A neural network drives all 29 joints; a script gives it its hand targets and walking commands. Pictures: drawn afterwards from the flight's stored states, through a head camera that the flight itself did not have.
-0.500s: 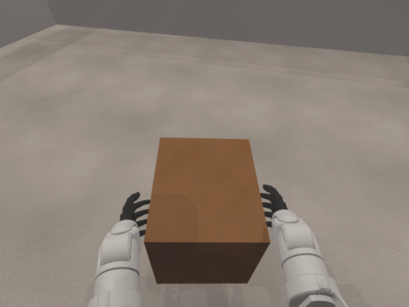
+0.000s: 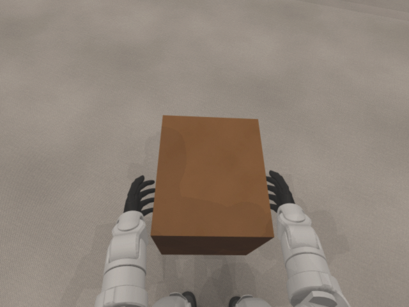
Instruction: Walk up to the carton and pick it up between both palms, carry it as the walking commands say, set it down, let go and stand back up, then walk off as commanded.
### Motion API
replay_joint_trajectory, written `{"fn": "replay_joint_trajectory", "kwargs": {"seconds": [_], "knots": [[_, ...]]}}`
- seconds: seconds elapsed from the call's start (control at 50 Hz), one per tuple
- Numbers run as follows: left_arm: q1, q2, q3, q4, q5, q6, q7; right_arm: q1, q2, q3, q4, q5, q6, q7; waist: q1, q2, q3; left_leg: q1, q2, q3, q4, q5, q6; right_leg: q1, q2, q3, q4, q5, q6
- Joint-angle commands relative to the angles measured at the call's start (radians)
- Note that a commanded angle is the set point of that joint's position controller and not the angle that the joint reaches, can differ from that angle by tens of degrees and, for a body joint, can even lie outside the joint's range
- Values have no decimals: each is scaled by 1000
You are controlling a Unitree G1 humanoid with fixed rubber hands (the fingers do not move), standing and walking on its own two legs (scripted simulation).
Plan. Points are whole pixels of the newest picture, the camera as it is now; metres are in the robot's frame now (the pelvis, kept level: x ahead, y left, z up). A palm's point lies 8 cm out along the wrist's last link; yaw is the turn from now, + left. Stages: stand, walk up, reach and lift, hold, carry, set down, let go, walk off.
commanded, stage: set down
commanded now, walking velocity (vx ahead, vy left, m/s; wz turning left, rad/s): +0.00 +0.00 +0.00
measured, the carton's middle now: (207, 190) +0.39 +0.00 -0.12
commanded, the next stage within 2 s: none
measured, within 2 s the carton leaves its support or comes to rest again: neither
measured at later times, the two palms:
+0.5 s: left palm (152, 218) +0.32 +0.14 -0.13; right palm (280, 209) +0.33 -0.18 -0.13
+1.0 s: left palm (153, 215) +0.35 +0.15 -0.22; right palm (264, 206) +0.37 -0.16 -0.22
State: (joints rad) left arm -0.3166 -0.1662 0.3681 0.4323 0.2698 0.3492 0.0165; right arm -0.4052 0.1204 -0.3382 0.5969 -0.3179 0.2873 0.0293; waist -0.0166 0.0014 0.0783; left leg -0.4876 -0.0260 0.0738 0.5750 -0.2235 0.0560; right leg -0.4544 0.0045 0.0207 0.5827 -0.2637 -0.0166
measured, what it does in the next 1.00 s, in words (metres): lowers itself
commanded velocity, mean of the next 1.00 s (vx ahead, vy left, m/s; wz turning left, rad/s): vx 0.00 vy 0.00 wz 0.00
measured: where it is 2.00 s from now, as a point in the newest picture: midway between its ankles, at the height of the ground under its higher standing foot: outside the picture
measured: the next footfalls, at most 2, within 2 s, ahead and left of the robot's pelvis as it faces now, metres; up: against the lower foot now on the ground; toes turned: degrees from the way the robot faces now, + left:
none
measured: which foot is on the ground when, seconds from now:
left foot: down 0.00-1.00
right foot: down 0.00-1.00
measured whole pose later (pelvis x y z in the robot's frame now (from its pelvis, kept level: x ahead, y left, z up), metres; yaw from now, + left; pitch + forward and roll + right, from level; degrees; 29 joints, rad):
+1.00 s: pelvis -0.05 +0.00 -0.13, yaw -1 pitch +37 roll +0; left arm -0.68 -0.12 0.51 0.46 0.27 0.27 0.01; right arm -0.82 0.06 -0.42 0.66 -0.27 0.26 0.01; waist -0.02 0.00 -0.08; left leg -1.50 -0.02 0.07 1.23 -0.37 0.06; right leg -1.49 0.03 0.06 1.26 -0.41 0.01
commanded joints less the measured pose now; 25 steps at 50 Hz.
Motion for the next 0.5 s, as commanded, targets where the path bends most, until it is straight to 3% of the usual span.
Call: {"fn": "replay_joint_trajectory", "kwargs": {"seconds": [0.0, 0.02, 0.04, 0.06, 0.08, 0.1, 0.12, 0.14, 0.16, 0.18, 0.2, 0.24, 0.26, 0.28, 0.3, 0.32, 0.34, 0.36, 0.38, 0.4, 0.42, 0.44, 0.46, 0.48], "knots": [[-587, -828, -561, 12, -89, -116, -165, -417, 727, 342, 13, 82, -84, 269, -44, 105, -531, 315, 4, -251, 72, 488, -69, -303, 81, 93, 51, 166, -59], [-601, -798, -586, -31, -83, -138, -156, -435, 773, 363, 57, 107, -97, 273, 5, 120, -587, 310, -7, -224, 91, 442, -78, -295, 84, 96, 68, 161, -54], [-565, -858, -575, 39, -75, -137, -157, -430, 750, 377, 22, 79, -111, 269, -28, 86, -617, 331, -2, -253, 81, 485, -62, -313, 92, 94, 79, 167, -56], [-505, -867, -581, 38, -89, -139, -154, -415, 725, 392, 22, 103, -117, 267, -8, 124, -646, 368, -2, -256, 101, 560, -74, -313, 90, 92, 92, 189, -62], [-589, -803, -576, -5, -101, -167, -157, -422, 714, 375, 42, 81, -128, 264, -35, 81, -684, 284, 2, -267, 115, 481, -73, -312, 94, 99, 98, 179, -64], [-578, -772, -541, 10, -87, -176, -152, -416, 777, 401, 54, 94, -129, 260, 20, 36, -644, 239, -15, -243, 121, 492, -50, -321, 91, 98, 95, 200, -49], [-489, -805, -541, 46, -82, -181, -150, -426, 758, 418, -1, 113, -147, 258, 12, 63, -700, 272, -14, -249, 149, 590, -66, -351, 100, 103, 115, 243, -49], [-488, -771, -583, 11, -80, -194, -150, -386, 742, 404, -9, 95, -155, 243, -10, 48, -726, 267, -2, -259, 163, 650, -53, -374, 103, 91, 138, 263, -31], [-503, -780, -541, 72, -67, -200, -146, -453, 698, 400, 11, 99, -174, 244, 13, 69, -701, 223, -11, -267, 193, 632, -52, -446, 99, 96, 161, 221, -37], [-506, -748, -577, 33, -78, -216, -143, -434, 743, 448, -10, 130, -180, 242, 32, 48, -770, 227, -12, -263, 196, 647, -50, -405, 103, 102, 165, 266, -30], [-569, -750, -613, 1, -114, -233, -140, -412, 748, 431, 45, 122, -187, 239, 4, 69, -774, 218, -12, -261, 194, 652, -51, -434, 102, 99, 167, 232, -33], [-600, -748, -646, -62, -138, -271, -133, -498, 774, 512, -31, 176, -220, 223, 57, 57, -959, 193, -34, -240, 266, 676, -66, -408, 117, 94, 220, 288, -23], [-599, -727, -643, -17, -130, -268, -123, -518, 767, 511, -34, 172, -229, 212, 71, 78, -979, 201, -37, -248, 282, 642, -62, -478, 122, 78, 249, 241, -22], [-609, -687, -615, 4, -119, -270, -118, -530, 744, 479, -7, 145, -220, 209, 79, 43, -906, 161, -39, -239, 281, 595, -63, -523, 119, 77, 240, 200, -17], [-526, -707, -617, 46, -117, -264, -112, -487, 755, 512, 42, 177, -217, 208, 107, 50, -895, 132, -37, -233, 301, 574, -65, -514, 122, 77, 272, 201, -17], [-671, -652, -613, -7, -141, -268, -121, -482, 758, 464, 73, 130, -204, 199, 52, 10, -876, 78, -40, -235, 285, 434, -58, -530, 126, 71, 270, 139, -18], [-575, -679, -551, 102, -105, -243, -130, -549, 711, 481, 13, 130, -206, 196, 56, 1, -813, 38, -49, -231, 279, 427, -41, -562, 111, 66, 263, 150, -10], [-705, -672, -590, -5, -131, -267, -134, -544, 774, 490, 47, 131, -193, 188, 48, -12, -882, -55, -63, -194, 293, 280, -49, -459, 120, 77, 266, 159, -23], [-705, -610, -504, 44, -93, -257, -141, -665, 765, 513, 40, 167, -183, 188, 160, -18, -802, -146, -73, -174, 315, 208, -34, -495, 111, 86, 313, 120, -6], [-707, -648, -540, 46, -123, -254, -153, -613, 825, 486, 87, 142, -174, 179, 105, -65, -810, -188, -80, -173, 337, 157, -32, -475, 107, 98, 315, 89, -3], [-733, -650, -528, 62, -128, -243, -157, -587, 784, 438, 97, 113, -160, 180, 59, -65, -817, -174, -82, -170, 339, 111, -38, -496, 129, 79, 327, 54, -7], [-757, -665, -484, 109, -113, -229, -156, -707, 790, 472, 66, 128, -154, 173, 108, -52, -783, -248, -85, -168, 332, 13, -29, -468, 123, 86, 329, -30, -11], [-816, -597, -479, 106, -96, -230, -179, -727, 826, 451, 69, 143, -151, 177, 112, -64, -801, -276, -86, -140, 370, 0, -23, -526, 119, 82, 339, -34, 8], [-865, -601, -473, 33, -106, -226, -178, -710, 863, 451, 124, 140, -128, 175, 126, -58, -789, -290, -82, -135, 381, -37, -26, -489, 114, 93, 353, -60, 4]]}}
